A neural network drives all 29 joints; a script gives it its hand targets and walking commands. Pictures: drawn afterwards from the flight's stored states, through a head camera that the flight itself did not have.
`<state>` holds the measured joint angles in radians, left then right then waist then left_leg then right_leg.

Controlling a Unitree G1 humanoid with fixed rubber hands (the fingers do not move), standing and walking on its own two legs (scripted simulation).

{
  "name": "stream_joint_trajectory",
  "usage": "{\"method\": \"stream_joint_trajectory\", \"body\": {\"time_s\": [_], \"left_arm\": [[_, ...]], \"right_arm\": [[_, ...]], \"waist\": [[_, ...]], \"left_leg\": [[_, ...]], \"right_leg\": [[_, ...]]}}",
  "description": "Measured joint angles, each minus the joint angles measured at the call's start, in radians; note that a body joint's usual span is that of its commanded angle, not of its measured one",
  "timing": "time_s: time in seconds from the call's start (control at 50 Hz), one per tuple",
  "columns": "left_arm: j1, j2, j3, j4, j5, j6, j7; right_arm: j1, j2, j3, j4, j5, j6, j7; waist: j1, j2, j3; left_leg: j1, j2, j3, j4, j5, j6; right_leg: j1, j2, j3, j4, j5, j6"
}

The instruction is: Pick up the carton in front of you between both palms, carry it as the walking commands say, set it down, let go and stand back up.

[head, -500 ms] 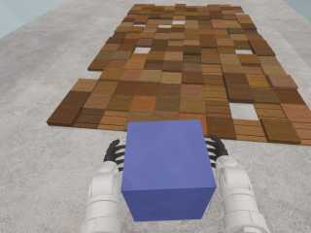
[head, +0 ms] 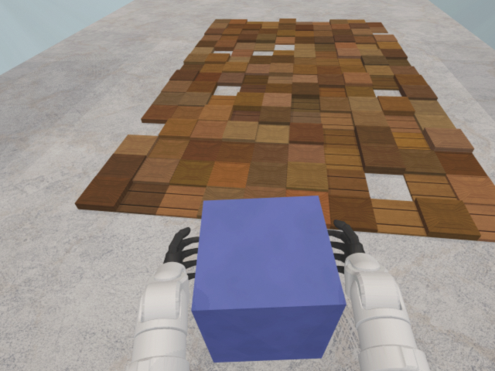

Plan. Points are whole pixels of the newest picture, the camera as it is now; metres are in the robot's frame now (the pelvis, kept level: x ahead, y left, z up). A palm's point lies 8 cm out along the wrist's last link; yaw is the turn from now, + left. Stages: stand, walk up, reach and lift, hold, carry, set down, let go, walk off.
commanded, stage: hold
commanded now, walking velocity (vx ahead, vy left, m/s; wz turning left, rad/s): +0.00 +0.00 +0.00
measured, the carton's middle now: (264, 281) +0.30 +0.00 -0.04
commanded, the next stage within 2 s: carry in 0.94 s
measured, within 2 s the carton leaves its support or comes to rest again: neither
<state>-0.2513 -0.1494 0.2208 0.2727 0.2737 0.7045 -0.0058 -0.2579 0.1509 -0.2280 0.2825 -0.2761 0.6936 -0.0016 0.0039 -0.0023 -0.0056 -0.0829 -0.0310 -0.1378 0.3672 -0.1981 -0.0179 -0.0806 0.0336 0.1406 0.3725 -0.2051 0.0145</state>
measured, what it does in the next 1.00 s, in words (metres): stands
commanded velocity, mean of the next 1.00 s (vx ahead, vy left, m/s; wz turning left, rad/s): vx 0.05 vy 0.00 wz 0.00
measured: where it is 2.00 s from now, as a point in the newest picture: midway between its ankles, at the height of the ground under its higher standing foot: (267, 345)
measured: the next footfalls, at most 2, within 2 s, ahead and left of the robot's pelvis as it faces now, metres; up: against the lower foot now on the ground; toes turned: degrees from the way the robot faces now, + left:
left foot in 1.46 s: +0.20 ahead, +0.09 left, +0.00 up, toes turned +7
right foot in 1.82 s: +0.53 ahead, -0.12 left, +0.00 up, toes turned -11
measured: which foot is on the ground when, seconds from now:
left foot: down 0.00-1.00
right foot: down 0.00-1.00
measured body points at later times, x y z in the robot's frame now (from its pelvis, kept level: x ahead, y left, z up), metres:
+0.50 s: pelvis -0.01 +0.00 +0.00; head -0.06 +0.00 +0.45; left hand +0.29 +0.15 +0.04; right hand +0.29 -0.15 +0.04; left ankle +0.01 +0.13 -0.75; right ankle +0.01 -0.13 -0.75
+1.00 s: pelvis +0.00 +0.00 +0.00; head -0.05 +0.00 +0.44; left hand +0.30 +0.15 +0.04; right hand +0.30 -0.15 +0.04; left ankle +0.01 +0.13 -0.74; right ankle +0.01 -0.13 -0.74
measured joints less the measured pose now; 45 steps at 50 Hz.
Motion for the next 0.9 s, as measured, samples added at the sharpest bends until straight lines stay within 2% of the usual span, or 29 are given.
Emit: {"method": "stream_joint_trajectory", "body": {"time_s": [0.14, 0.28, 0.54, 0.9], "left_arm": [[0.016, 0.004, -0.024, -0.063, -0.019, 0.042, 0.006], [-0.018, -0.004, 0.001, -0.029, 0.005, 0.066, -0.004], [-0.049, -0.012, 0.029, -0.014, 0.016, 0.055, -0.01], [-0.015, -0.003, -0.003, -0.046, 0.009, 0.066, -0.008]], "right_arm": [[0.017, -0.004, 0.022, -0.066, 0.017, 0.043, -0.003], [-0.014, 0.003, -0.006, -0.034, -0.005, 0.066, 0.006], [-0.046, 0.011, -0.034, -0.018, -0.017, 0.055, 0.012], [-0.012, 0.003, 0.0, -0.049, -0.008, 0.065, 0.009]], "waist": [[-0.004, 0.001, -0.004], [-0.003, 0.0, 0.009], [-0.002, 0.001, 0.019], [-0.002, 0.0, 0.017]], "left_leg": [[0.028, 0.001, -0.001, -0.02, 0.011, 0.0], [0.035, 0.001, 0.002, -0.01, 0.011, 0.0], [0.017, 0.0, 0.004, 0.008, 0.01, -0.001], [0.04, 0.003, 0.007, -0.017, 0.011, 0.0]], "right_leg": [[0.029, -0.002, -0.002, -0.022, 0.012, 0.0], [0.035, -0.001, -0.002, -0.011, 0.012, 0.0], [0.017, 0.0, -0.005, 0.008, 0.01, 0.001], [0.04, -0.002, -0.007, -0.019, 0.012, -0.001]]}}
